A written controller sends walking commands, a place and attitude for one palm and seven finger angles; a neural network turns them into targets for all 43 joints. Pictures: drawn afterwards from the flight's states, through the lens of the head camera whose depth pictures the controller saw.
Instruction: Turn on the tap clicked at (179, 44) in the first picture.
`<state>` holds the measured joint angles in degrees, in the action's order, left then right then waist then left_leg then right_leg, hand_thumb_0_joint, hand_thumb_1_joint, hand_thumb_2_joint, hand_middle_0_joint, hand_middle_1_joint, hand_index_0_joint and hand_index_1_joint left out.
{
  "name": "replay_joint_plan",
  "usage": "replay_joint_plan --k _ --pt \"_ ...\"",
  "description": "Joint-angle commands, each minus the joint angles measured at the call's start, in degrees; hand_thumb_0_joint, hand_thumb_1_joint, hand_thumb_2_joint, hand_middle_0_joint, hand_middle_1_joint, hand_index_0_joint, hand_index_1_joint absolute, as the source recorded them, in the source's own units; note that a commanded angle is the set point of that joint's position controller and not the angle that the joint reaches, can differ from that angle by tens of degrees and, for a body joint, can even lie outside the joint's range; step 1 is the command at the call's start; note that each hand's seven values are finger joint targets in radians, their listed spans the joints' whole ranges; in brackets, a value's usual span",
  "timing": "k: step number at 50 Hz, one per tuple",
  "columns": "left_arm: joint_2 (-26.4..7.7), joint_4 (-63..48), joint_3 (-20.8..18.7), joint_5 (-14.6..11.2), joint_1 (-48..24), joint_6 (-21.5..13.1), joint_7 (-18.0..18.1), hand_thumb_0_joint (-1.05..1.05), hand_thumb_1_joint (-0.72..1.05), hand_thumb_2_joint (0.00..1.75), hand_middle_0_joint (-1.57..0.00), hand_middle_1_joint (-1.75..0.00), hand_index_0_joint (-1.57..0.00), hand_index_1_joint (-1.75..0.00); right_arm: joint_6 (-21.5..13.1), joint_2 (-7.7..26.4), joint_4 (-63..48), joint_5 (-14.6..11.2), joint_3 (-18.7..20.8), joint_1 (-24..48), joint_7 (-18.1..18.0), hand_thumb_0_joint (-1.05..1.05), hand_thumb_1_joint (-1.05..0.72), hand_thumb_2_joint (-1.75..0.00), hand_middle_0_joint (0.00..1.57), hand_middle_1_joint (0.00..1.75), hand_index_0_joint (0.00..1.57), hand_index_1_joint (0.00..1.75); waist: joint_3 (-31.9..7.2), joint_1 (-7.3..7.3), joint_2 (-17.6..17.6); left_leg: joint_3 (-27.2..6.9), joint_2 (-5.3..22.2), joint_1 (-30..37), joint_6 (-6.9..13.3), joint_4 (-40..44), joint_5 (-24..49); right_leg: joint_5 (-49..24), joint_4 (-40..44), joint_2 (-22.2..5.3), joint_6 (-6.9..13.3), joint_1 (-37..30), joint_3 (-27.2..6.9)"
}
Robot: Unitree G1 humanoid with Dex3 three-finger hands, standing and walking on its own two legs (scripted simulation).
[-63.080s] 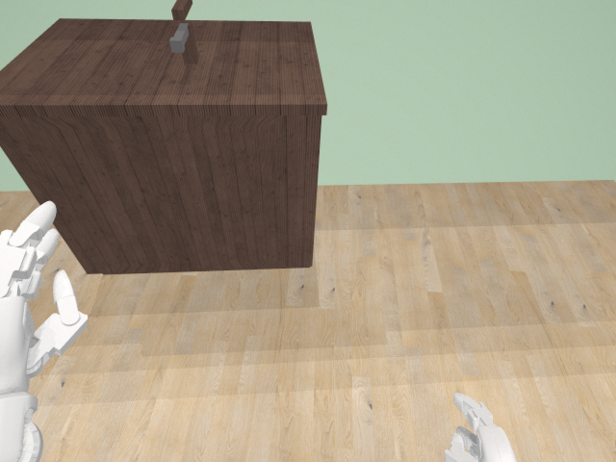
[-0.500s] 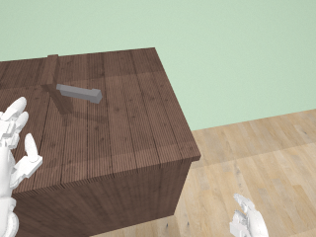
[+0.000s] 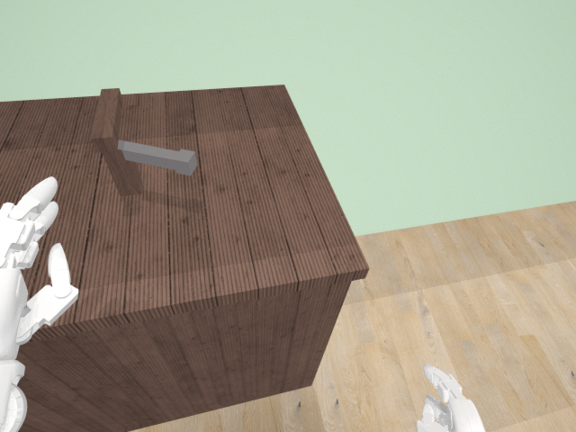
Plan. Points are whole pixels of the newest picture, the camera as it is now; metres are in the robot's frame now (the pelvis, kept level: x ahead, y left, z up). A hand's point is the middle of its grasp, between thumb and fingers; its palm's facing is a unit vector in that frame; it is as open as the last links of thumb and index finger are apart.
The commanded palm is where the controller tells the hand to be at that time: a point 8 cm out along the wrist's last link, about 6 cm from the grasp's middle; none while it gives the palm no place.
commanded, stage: come to a stop and stand still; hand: left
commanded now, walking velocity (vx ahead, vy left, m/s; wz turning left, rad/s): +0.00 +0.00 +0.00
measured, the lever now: (185, 162) +0.47 +0.21 +0.10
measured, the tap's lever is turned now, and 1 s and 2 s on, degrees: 64 64 64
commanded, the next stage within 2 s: look again from close up in 0.26 s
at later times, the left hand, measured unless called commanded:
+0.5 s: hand (63, 268) +0.23 +0.26 +0.16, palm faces +0.38 -0.85 -0.36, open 7.4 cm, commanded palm +0.17 +0.29 +0.18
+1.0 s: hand (88, 270) +0.23 +0.24 +0.16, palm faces +0.30 -0.87 -0.38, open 7.4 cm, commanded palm +0.17 +0.29 +0.18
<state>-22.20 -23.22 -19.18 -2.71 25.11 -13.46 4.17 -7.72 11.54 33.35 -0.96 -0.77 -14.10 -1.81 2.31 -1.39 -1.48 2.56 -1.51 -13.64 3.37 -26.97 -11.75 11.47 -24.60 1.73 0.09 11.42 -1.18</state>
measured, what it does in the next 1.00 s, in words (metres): stands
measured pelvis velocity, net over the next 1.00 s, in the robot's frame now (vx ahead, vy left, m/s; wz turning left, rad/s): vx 0.01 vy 0.01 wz -0.01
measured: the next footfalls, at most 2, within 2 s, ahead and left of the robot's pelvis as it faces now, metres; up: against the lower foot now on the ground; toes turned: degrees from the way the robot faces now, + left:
none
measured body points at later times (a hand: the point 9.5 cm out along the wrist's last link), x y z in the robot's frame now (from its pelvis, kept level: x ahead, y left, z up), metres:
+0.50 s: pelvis +0.01 +0.01 +0.00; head +0.03 +0.04 +0.45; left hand +0.20 +0.31 +0.18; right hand +0.20 -0.20 -0.07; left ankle +0.03 +0.08 -0.74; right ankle +0.02 -0.12 -0.74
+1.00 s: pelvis +0.01 +0.01 +0.00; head +0.03 +0.02 +0.45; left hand +0.21 +0.28 +0.18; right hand +0.19 -0.21 -0.07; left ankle +0.03 +0.08 -0.74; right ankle +0.02 -0.12 -0.74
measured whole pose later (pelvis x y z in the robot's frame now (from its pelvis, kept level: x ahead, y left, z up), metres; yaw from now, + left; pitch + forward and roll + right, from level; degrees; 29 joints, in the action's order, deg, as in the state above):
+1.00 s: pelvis +0.01 +0.01 +0.00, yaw -1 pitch -1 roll -1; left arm -21.0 -25.2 -18.7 -2.8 24.8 -14.8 3.8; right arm -8.6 11.4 32.0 -1.0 -0.7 -11.9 0.3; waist 2.7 -0.7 -0.5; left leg 3.7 -2.2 -14.0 4.0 -27.1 -12.7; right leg 12.8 -26.0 1.0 -0.7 12.6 -2.3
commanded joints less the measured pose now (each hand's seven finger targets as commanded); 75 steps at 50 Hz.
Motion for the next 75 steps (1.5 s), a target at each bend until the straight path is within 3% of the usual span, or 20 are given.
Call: replay_joint_plan --k 1,8,16,23,28,32,36,37,38,39,40,41,43,45,47,51,56,62,71,75 --pt "-7.9 -13.4 -6.2 0.1 -11.9 -4.9 1.9 0.00 0.90 0.90 -0.20 -0.30 -0.20 -0.30 -4.7 6.9 -9.5 0.1 2.4 8.1 -0.5 0.00 -0.90 -0.90 0.20 0.30 0.20 0.30 -4.5 -0.14 6.6 -7.9 6.3 -1.4 -0.8 10.5 -13.5 5.7 4.9 -3.3 1.0 -0.8 -3.7" --pt "-5.6 -10.4 -3.7 1.7 -10.5 -4.0 2.4 0.00 0.90 0.90 -0.20 -0.30 -0.20 -0.30 -4.8 7.2 -8.7 0.4 2.5 6.8 0.1 0.00 -0.90 -0.90 0.20 0.30 0.20 0.30 -4.0 -0.30 4.8 -8.4 6.7 -4.1 -1.1 12.3 -14.3 2.7 4.1 -2.5 0.6 -3.7 -2.5" --pt "-8.8 -14.3 -7.4 1.2 -9.6 -3.8 2.3 0.00 0.90 0.90 -0.20 -0.30 -0.20 -0.30 -4.0 6.8 -9.3 0.6 2.3 7.8 0.2 0.00 -0.90 -0.90 0.20 0.30 0.20 0.30 -6.8 -0.38 6.9 -7.0 5.6 0.6 -2.6 10.1 -2.5 -3.9 4.1 -2.2 0.7 -4.6 -1.5" --pt "-6.9 -15.2 -6.0 0.4 -5.8 -2.9 2.0 0.00 0.90 0.90 -0.20 -0.30 -0.20 -0.30 -3.1 7.0 -9.5 0.4 2.7 6.9 0.4 0.00 -0.90 -0.90 0.20 0.30 0.20 0.30 -9.6 -0.27 5.5 -6.2 5.8 5.2 -3.7 7.1 12.8 -10.6 2.4 -2.5 0.6 -5.3 -0.3" --pt "-7.1 -14.9 -6.0 0.4 -5.6 -2.3 2.3 0.00 0.90 0.90 -0.20 -0.30 -0.20 -0.30 -2.1 7.0 -9.5 0.2 2.9 7.3 0.2 0.00 -0.90 -0.90 0.20 0.30 0.20 0.30 -8.8 -0.22 5.9 -6.1 6.3 5.0 -3.8 7.2 12.1 -9.5 2.3 -2.8 0.5 -5.2 -0.2" --pt "-7.4 -13.9 -6.6 0.3 -4.9 -2.0 2.6 0.00 0.90 0.90 -0.20 -0.30 -0.20 -0.30 -1.5 7.0 -9.4 0.3 2.7 7.6 -0.1 0.00 -0.90 -0.90 0.20 0.30 0.20 0.30 -8.5 -0.18 3.2 -6.0 5.5 3.4 -2.9 6.7 8.7 -10.3 4.0 -3.4 0.7 -6.2 -0.8" --pt "-8.0 -15.9 -6.7 0.3 -6.1 -2.0 2.9 0.00 0.90 0.90 -0.20 -0.30 -0.20 -0.30 -1.6 6.9 -9.5 0.1 2.8 8.3 -0.3 0.00 -0.90 -0.90 0.20 0.30 0.20 0.30 -7.6 -0.18 4.7 -5.8 5.2 3.8 -2.8 7.1 5.2 -9.1 4.6 -3.6 0.9 -4.9 -2.0" --pt "-54.3 -31.0 -39.2 9.8 -66.1 -8.3 2.7 0.00 0.90 0.90 -0.20 -0.30 -0.20 -0.30 -4.2 8.8 -8.9 3.8 2.0 1.6 0.5 0.00 -0.90 -0.90 0.20 0.30 0.20 0.30 -0.1 -0.38 -0.3 -5.8 7.5 -5.2 -0.7 -0.5 10.9 -9.4 6.6 -5.8 0.1 4.6 -3.8" --pt "-16.5 4.3 -15.4 3.5 -31.8 -5.9 0.0 0.00 0.90 0.90 -0.20 -0.30 -0.20 -0.30 -4.3 1.8 -5.3 1.3 0.0 7.3 0.5 0.00 -0.90 -0.90 0.20 0.30 0.20 0.30 -11.6 0.00 0.8 -7.1 4.5 6.2 -1.1 3.4 17.3 -9.1 2.3 -6.6 3.3 3.1 -4.5" --pt "-9.6 4.5 -9.6 1.5 -16.2 -5.0 -0.6 0.00 0.90 0.90 -0.20 -0.30 -0.20 -0.30 -5.5 7.0 -8.3 0.7 3.7 4.2 0.5 0.00 -0.90 -0.90 0.20 0.30 0.20 0.30 -12.4 -1.77 7.8 -5.0 5.3 9.9 -2.3 1.5 18.1 -14.1 3.4 -5.7 3.0 0.1 -9.1" --pt "-7.7 -5.8 -6.0 0.1 -14.0 -5.5 -0.7 0.00 0.90 0.90 -0.20 -0.30 -0.20 -0.30 -5.2 7.5 -8.7 0.2 3.8 3.8 1.4 0.00 -0.90 -0.90 0.20 0.30 0.20 0.30 -14.6 -0.76 11.4 -5.8 5.7 9.3 -2.3 2.4 19.6 -14.5 1.6 -6.1 2.4 -3.5 -7.0" --pt "-1.5 -7.6 -1.3 -0.9 -8.4 -5.3 -0.8 0.00 0.90 0.90 -0.20 -0.30 -0.20 -0.30 -5.5 6.4 -8.7 -0.6 3.8 5.6 2.5 0.00 -0.90 -0.90 0.20 0.30 0.20 0.30 -15.5 -0.79 13.5 -5.4 6.6 11.3 -2.6 2.8 22.3 -12.7 -1.1 -5.1 2.3 -3.4 -4.3" --pt "-5.4 -13.4 -3.1 -0.4 -3.9 -4.8 0.2 0.00 0.90 0.90 -0.20 -0.30 -0.20 -0.30 -5.0 7.8 -9.8 -0.1 4.1 5.5 3.5 0.00 -0.90 -0.90 0.20 0.30 0.20 0.30 -14.1 -1.26 8.4 -6.6 8.2 6.2 -2.0 4.1 19.3 -9.1 -2.1 -4.5 1.4 -4.3 -3.0" --pt "-7.5 -13.0 -5.6 -0.5 -1.9 -4.3 1.1 0.00 0.90 0.90 -0.20 -0.30 -0.20 -0.30 -4.5 7.7 -10.2 -0.1 3.7 6.2 3.0 0.00 -0.90 -0.90 0.20 0.30 0.20 0.30 -10.6 -1.25 1.7 -6.8 7.7 0.3 -2.0 5.9 9.4 -6.3 -0.8 -4.2 0.9 -5.3 -2.9" --pt "-9.9 -10.9 -9.4 -1.0 -1.4 -4.0 2.0 0.00 0.90 0.90 -0.20 -0.30 -0.20 -0.30 -3.5 7.3 -10.3 -0.1 3.2 7.0 1.9 0.00 -0.90 -0.90 0.20 0.30 0.20 0.30 -8.9 -0.96 -1.9 -6.7 6.9 -2.1 -1.8 6.7 1.5 -4.1 0.9 -4.5 0.7 -5.0 -2.4" --pt "-13.1 -13.4 -12.4 -1.2 -8.9 -5.0 2.2 0.00 0.90 0.90 -0.20 -0.30 -0.20 -0.30 -3.5 7.2 -10.5 -0.1 2.8 8.4 -0.1 0.00 -0.90 -0.90 0.20 0.30 0.20 0.30 -5.6 -0.21 1.5 -6.6 5.4 -1.3 -1.5 6.9 -5.2 0.9 4.3 -4.7 1.1 -1.0 -4.5" --pt "-8.5 -14.5 -7.1 -0.4 -11.5 -5.5 1.9 0.00 0.90 0.90 -0.20 -0.30 -0.20 -0.30 -5.1 6.7 -9.4 0.0 2.5 8.2 -0.3 0.00 -0.90 -0.90 0.20 0.30 0.20 0.30 -7.3 -0.25 6.2 -6.3 5.4 1.6 -1.2 7.3 -4.5 -0.8 4.2 -4.2 1.1 -2.2 -3.8" --pt "-6.1 -12.2 -4.9 0.5 -8.1 -4.4 2.3 0.00 0.90 0.90 -0.20 -0.30 -0.20 -0.30 -4.8 7.4 -8.0 0.5 2.8 6.9 0.3 0.00 -0.90 -0.90 0.20 0.30 0.20 0.30 -8.1 -0.13 3.6 -6.2 5.1 2.5 -2.1 6.5 4.1 -6.9 4.2 -3.7 1.0 -3.9 -2.7" --pt "-8.7 -14.3 -7.9 0.1 -7.3 -3.5 2.2 0.00 0.90 0.90 -0.20 -0.30 -0.20 -0.30 -2.9 6.7 -9.4 0.4 2.5 8.3 -0.1 0.00 -0.90 -0.90 0.20 0.30 0.20 0.30 -7.3 -0.33 5.1 -5.6 5.2 2.2 -2.2 7.6 2.6 -7.2 5.0 -3.2 0.8 -4.6 -2.3" --pt "-7.3 -14.9 -6.3 0.0 -6.7 -3.3 2.0 0.00 0.90 0.90 -0.20 -0.30 -0.20 -0.30 -2.9 6.9 -9.8 0.3 2.6 7.5 0.0 0.00 -0.90 -0.90 0.20 0.30 0.20 0.30 -8.2 -0.29 5.3 -5.6 5.4 3.0 -2.1 7.5 4.8 -8.8 4.2 -3.2 0.7 -5.7 -1.9"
